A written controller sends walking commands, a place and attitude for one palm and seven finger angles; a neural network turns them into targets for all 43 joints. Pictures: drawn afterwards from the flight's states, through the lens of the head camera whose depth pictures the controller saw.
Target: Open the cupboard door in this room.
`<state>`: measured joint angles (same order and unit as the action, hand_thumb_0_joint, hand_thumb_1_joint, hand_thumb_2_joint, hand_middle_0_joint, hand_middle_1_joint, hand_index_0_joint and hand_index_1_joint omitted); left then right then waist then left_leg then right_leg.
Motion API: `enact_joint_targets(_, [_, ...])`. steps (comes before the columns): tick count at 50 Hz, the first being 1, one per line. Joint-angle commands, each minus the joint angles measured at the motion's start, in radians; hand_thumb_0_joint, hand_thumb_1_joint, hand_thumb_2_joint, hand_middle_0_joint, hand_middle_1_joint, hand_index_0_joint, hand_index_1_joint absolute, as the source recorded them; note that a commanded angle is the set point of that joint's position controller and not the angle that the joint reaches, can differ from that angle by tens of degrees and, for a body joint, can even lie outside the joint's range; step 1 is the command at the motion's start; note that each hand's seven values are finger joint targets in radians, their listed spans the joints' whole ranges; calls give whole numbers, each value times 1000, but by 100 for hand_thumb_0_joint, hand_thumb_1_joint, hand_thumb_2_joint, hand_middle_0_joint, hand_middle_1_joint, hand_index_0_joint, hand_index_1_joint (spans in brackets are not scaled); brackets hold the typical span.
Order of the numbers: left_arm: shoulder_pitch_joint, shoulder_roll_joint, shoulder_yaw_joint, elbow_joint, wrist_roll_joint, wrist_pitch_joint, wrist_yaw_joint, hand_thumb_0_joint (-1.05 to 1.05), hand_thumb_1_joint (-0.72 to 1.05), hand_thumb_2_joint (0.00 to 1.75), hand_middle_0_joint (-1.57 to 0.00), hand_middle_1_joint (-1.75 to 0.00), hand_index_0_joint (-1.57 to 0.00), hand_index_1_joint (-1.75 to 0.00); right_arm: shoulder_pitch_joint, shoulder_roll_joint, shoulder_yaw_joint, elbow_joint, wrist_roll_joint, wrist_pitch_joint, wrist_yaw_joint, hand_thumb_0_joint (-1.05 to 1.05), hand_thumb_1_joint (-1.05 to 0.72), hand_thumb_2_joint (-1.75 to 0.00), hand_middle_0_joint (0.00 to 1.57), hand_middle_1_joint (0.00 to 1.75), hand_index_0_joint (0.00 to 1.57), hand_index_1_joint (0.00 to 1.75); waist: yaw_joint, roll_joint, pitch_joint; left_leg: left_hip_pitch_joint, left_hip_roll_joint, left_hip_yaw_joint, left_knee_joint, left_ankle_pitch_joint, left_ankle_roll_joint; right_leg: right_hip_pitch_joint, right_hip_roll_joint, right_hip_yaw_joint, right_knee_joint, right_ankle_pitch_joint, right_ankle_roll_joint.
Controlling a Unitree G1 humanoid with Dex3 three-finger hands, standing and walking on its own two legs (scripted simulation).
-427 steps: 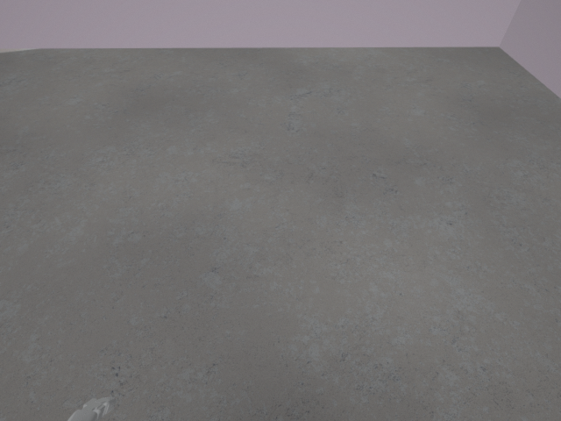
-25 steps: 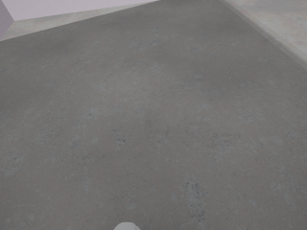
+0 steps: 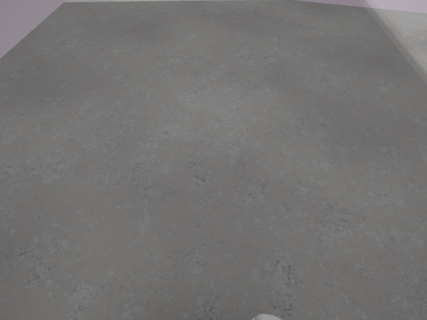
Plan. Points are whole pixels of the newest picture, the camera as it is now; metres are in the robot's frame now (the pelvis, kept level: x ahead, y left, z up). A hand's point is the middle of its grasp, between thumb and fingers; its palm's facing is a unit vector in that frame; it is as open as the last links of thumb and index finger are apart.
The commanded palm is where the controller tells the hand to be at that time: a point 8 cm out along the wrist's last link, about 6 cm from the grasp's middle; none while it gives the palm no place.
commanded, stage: turn or walk to find it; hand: left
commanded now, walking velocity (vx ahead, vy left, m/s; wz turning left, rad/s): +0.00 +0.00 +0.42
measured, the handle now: out of the picture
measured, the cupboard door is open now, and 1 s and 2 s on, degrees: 0 0 0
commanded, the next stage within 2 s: stand and wait in 1.98 s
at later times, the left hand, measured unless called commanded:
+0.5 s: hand out of the picture +0.03 +0.13 -0.14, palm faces +0.22 -0.93 -0.29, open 7.4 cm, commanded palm none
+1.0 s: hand out of the picture -0.13 +0.17 -0.18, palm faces +0.49 -0.84 -0.25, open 7.4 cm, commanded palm none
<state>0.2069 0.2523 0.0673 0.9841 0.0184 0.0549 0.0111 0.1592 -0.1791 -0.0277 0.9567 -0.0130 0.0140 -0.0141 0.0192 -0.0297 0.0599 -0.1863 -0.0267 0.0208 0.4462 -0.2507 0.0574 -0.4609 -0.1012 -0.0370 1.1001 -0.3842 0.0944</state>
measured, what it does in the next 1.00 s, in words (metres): steps on the spot, turning left: right foot, then left foot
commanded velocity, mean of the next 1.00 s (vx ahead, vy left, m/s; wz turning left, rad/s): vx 0.00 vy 0.00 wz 0.42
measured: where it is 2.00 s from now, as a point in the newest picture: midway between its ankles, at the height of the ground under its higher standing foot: outside the picture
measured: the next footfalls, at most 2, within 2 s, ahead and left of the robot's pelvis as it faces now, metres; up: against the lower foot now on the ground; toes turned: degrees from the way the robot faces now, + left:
right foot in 0.30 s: +0.03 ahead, -0.15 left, +0.00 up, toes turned +4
left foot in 0.82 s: -0.08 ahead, +0.08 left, +0.00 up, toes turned +27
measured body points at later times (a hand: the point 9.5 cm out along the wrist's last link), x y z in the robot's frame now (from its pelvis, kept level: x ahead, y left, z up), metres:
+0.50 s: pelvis -0.02 -0.07 +0.00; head +0.00 -0.11 +0.45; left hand +0.02 +0.18 -0.12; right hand +0.04 -0.32 -0.17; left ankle -0.08 +0.09 -0.64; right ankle -0.01 -0.15 -0.74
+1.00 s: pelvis -0.06 -0.04 +0.00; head -0.05 -0.01 +0.44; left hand -0.16 +0.22 -0.16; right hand +0.14 -0.21 -0.13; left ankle -0.11 +0.06 -0.74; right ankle -0.02 -0.17 -0.67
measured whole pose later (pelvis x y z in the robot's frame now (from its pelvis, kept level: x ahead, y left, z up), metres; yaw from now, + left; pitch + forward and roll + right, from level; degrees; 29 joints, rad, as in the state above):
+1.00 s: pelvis -0.06 -0.04 +0.00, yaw +26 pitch -2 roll -1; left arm 0.24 0.26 0.06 1.00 0.02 0.06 0.01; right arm 0.13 -0.20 -0.03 0.95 -0.02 0.02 -0.01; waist 0.03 -0.03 0.07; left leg -0.20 0.00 0.03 0.50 -0.28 0.03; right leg -0.44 -0.10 -0.07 1.07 -0.45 0.08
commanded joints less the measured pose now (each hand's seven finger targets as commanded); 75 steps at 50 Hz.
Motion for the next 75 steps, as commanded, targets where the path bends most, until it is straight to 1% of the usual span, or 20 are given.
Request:
enact_joint_targets(1, [-41,62,8,-82,-4,-20,10,0,90,90,-20,-30,-20,-30,103,-200,-60,-27,-4,-15,-12,0,-90,-90,20,30,20,30,-46,134,-79,160,263,-243,-96,620,101,-93,-2,25,-36,-7,11])
enact_joint_targets(8, [-111,38,0,-126,-11,-23,14,0,90,90,-20,-30,-20,-30,112,-208,-70,-31,-14,-2,-8,0,-90,-90,20,30,20,30,-58,172,-70,66,260,-355,-85,508,127,27,40,25,-253,-77,-10])
enact_joint_targets(13, [-4,51,5,-104,-16,-44,18,0,90,90,-20,-30,-20,-30,74,-199,-76,-44,-7,4,-1,0,-90,-90,20,30,20,30,-1,138,-119,-94,180,-349,8,390,58,319,68,-1,-639,166,-33])
enact_joint_targets(14, [39,87,13,-100,-11,-54,22,0,90,90,-20,-30,-20,-30,80,-168,-73,-47,0,2,4,0,-90,-90,20,30,20,30,16,54,-143,-196,125,-305,75,224,6,456,-13,66,-745,233,-49])
enact_joint_targets(15, [59,178,30,-98,5,-63,32,0,90,90,-20,-30,-20,-30,102,-99,-61,-65,8,0,9,0,-90,-90,20,30,20,30,20,-215,-158,-383,-10,-142,271,-118,-66,575,-260,306,-791,285,-134])
enact_joint_targets(16, [63,204,30,-112,1,-58,30,0,90,90,-20,-30,-20,-30,73,-130,-73,-81,-1,10,5,0,-90,-90,20,30,20,30,35,-235,-131,-382,-37,-99,484,-345,-84,423,-398,392,-817,357,-240])
enact_joint_targets(22, [-80,80,4,-139,-4,-69,26,0,90,90,-20,-30,-20,-30,148,-118,-77,-2,-11,46,28,0,-90,-90,20,30,20,30,-54,-118,0,-362,40,-79,788,-95,-116,242,-192,64,-819,266,-189])
enact_joint_targets(35, [102,153,30,-57,16,-59,22,0,90,90,-20,-30,-20,-30,-25,-98,-43,-49,6,24,23,0,-90,-90,20,30,20,30,41,-180,-79,-226,54,41,314,-228,-119,410,-265,6,-691,600,-243])
enact_joint_targets(39, [60,153,30,-49,1,-48,18,0,90,90,-20,-30,-20,-30,69,-127,-47,-25,6,8,21,0,-90,-90,20,30,20,30,-31,-124,-125,26,53,67,-14,51,-94,296,-228,-85,-545,510,-148])
enact_joint_targets(40, [70,116,25,-64,-8,-41,16,0,90,90,-20,-30,-20,-30,98,-190,-60,-23,1,-3,20,0,-90,-90,20,30,20,30,-48,46,-156,168,162,-70,-90,197,-52,155,-162,-133,-396,334,-91])
enact_joint_targets(41, [48,49,7,-100,-11,-36,11,0,90,90,-20,-30,-20,-30,132,-284,-81,-24,-6,-5,15,0,-90,-90,20,30,20,30,-69,331,-128,235,400,-366,-114,544,59,-92,-33,-154,-204,-191,-21])
enact_joint_targets(42, [-4,62,-1,-115,-2,-22,16,0,90,90,-20,-30,-20,-30,158,-309,-83,-11,-6,6,10,0,-90,-90,20,30,20,30,-87,266,-122,149,454,-344,-111,576,135,-63,-27,-62,-84,-269,-30])
enact_joint_targets(48, [14,73,9,-66,-4,-21,1,0,90,90,-20,-30,-20,-30,6,-218,-51,-49,-4,-7,-8,0,-90,-90,20,30,20,30,-21,172,-46,68,268,-179,-100,534,92,-59,-11,-3,5,-39,-13])
enact_joint_targets(57, [-48,40,2,-117,-11,-23,8,0,90,90,-20,-30,-20,-30,45,-227,-71,-56,-14,3,-1,0,-90,-90,20,30,20,30,-46,198,-63,30,259,-296,-87,423,115,48,34,-2,-273,-73,-12])
enact_joint_targets(61, [48,47,6,-96,-15,-41,11,0,90,90,-20,-30,-20,-30,15,-221,-78,-68,-9,9,3,0,-90,-90,20,30,20,30,4,183,-102,-77,206,-305,1,365,68,272,63,-27,-583,110,-24])
enact_joint_targets(62, [86,74,12,-88,-10,-52,14,0,90,90,-20,-30,-20,-30,16,-195,-77,-72,-2,9,6,0,-90,-90,20,30,20,30,21,110,-124,-151,150,-272,64,248,20,385,26,1,-710,202,-31])
enact_joint_targets(64, [111,220,38,-97,9,-63,25,0,90,90,-20,-30,-20,-30,4,-114,-65,-112,2,11,10,0,-90,-90,20,30,20,30,47,-284,-101,-412,-38,-72,461,-342,-88,444,-383,384,-820,361,-207])
enact_joint_targets(65, [78,189,32,-113,0,-60,28,0,90,90,-20,-30,-20,-30,9,-156,-77,-94,-6,27,10,0,-90,-90,20,30,20,30,33,-181,-86,-367,5,-135,623,-312,-80,312,-378,331,-843,256,-249])
enact_joint_targets(68, [-87,107,14,-151,-3,-56,26,0,90,90,-20,-30,-20,-30,80,-147,-86,-30,-12,48,27,0,-90,-90,20,30,20,30,-48,-125,32,-359,43,-112,794,-146,-90,156,-243,159,-873,66,-183])
enact_joint_targets(75, [31,92,10,-110,-1,-72,29,0,90,90,-20,-30,-20,-30,80,-126,-70,-9,-11,48,29,0,-90,-90,20,30,20,30,-9,-119,-32,-386,67,-61,722,-90,-137,350,-227,36,-814,288,-197])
